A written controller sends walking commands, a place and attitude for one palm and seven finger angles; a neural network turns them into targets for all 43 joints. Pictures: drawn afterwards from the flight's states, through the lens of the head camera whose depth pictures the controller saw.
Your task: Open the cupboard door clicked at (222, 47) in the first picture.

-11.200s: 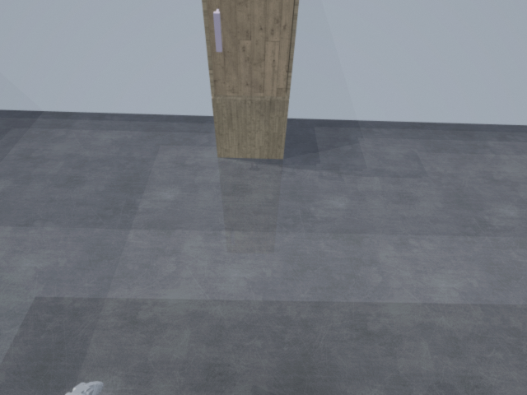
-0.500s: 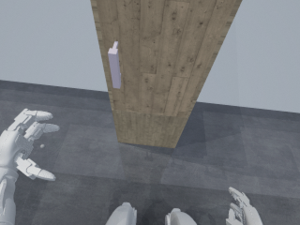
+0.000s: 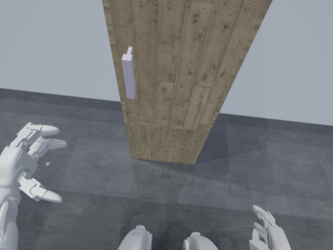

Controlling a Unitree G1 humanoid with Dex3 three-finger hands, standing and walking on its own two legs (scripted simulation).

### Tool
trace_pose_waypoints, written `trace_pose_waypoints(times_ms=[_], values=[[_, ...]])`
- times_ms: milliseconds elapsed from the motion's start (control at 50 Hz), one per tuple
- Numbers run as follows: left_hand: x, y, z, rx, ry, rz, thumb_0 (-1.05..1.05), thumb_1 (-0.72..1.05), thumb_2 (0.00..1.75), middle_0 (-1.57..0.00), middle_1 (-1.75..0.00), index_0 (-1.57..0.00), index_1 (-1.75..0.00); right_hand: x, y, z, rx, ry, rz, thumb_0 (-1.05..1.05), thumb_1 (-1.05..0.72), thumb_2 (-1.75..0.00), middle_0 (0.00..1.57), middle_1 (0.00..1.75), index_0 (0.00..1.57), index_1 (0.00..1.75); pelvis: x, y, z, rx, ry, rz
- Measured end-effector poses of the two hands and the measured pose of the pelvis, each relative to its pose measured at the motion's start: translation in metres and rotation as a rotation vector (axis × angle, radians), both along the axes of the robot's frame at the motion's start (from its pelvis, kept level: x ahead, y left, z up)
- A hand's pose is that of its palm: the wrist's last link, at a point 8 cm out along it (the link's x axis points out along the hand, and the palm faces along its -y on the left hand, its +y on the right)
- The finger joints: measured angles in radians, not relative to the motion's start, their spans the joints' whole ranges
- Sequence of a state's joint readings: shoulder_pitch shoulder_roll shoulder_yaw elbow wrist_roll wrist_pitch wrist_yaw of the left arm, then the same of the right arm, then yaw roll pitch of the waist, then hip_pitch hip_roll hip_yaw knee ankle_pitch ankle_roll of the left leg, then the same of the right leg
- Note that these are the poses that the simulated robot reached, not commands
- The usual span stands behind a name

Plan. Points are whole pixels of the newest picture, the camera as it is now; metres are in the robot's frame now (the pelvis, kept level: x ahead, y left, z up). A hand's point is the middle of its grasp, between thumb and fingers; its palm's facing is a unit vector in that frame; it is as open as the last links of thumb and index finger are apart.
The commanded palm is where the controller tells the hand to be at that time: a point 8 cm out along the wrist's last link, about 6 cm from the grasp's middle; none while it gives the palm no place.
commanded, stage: move the hooked fingers beside the handle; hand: left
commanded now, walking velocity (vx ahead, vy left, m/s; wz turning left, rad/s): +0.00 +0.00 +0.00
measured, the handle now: (130, 73) +0.58 +0.14 +0.04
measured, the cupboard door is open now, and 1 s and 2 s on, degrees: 0 0 0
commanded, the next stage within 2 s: none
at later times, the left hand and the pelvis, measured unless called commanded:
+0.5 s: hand (68, 136) +0.35 +0.25 +0.04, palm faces -0.03 -1.00 -0.02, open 14.0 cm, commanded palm +0.34 +0.30 +0.04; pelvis +0.00 +0.00 +0.00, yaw +0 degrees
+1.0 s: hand (86, 111) +0.43 +0.23 +0.04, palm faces -0.03 -1.00 +0.00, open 14.0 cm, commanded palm +0.42 +0.28 +0.04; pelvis +0.00 +0.00 -0.01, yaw -2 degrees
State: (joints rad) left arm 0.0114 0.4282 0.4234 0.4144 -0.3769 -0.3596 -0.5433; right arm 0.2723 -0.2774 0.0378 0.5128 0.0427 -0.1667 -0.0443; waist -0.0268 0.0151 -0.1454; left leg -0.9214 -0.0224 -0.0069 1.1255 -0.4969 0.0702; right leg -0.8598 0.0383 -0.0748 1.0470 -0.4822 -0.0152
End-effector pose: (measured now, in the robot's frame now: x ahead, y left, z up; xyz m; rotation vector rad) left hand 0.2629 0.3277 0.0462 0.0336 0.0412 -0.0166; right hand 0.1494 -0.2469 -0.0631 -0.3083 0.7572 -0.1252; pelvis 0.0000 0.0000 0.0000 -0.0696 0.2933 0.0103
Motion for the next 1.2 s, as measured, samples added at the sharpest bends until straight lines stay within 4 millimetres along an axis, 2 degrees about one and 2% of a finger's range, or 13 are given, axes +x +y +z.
trace_pose_waypoints(times_ms=[140,280,520,700,1020,1200], values=[[0.002,0.000,0.002,-0.003,-0.014,0.005,-0.02,-0.50,0.30,-0.30,-1.20,-0.30,-1.20,0.004,0.002,-0.001,0.000,-0.006,0.017,0.01,-0.90,-0.90,0.21,0.30,0.21,0.30,-0.001,0.000,-0.001,-0.001,0.002,0.006],[0.027,-0.011,-0.003,-0.022,-0.019,-0.017,-0.02,-0.50,0.30,-0.30,-1.20,-0.30,-1.20,-0.002,-0.003,-0.008,-0.019,0.029,0.006,0.01,-0.90,-0.90,0.21,0.30,0.21,0.30,-0.004,-0.002,-0.005,0.001,0.008,0.008],[0.075,-0.021,-0.001,-0.019,-0.010,-0.010,-0.02,-0.50,0.30,-0.30,-1.20,-0.30,-1.20,-0.036,-0.017,-0.015,-0.024,0.140,-0.074,0.01,-0.90,-0.90,0.20,0.30,0.21,0.30,-0.001,-0.004,-0.003,0.008,0.028,-0.012],[0.099,-0.021,-0.005,-0.020,-0.013,-0.002,-0.02,-0.49,0.31,-0.30,-1.20,-0.30,-1.20,-0.061,-0.026,-0.022,-0.033,0.237,-0.133,0.01,-0.90,-0.90,0.20,0.30,0.21,0.30,0.003,-0.006,-0.005,0.007,0.046,-0.023],[0.151,-0.039,-0.008,-0.038,-0.015,-0.009,-0.02,-0.49,0.30,-0.30,-1.20,-0.30,-1.20,-0.083,-0.025,-0.032,-0.031,0.342,-0.176,0.01,-0.90,-0.90,0.20,0.30,0.21,0.30,0.002,-0.004,-0.009,0.004,0.077,-0.032],[0.176,-0.044,-0.008,-0.033,-0.021,-0.013,-0.02,-0.50,0.30,-0.30,-1.20,-0.30,-1.20,-0.106,-0.024,-0.039,-0.035,0.433,-0.198,0.00,-0.90,-0.90,0.20,0.30,0.21,0.30,0.000,-0.002,-0.014,-0.002,0.100,-0.031]])
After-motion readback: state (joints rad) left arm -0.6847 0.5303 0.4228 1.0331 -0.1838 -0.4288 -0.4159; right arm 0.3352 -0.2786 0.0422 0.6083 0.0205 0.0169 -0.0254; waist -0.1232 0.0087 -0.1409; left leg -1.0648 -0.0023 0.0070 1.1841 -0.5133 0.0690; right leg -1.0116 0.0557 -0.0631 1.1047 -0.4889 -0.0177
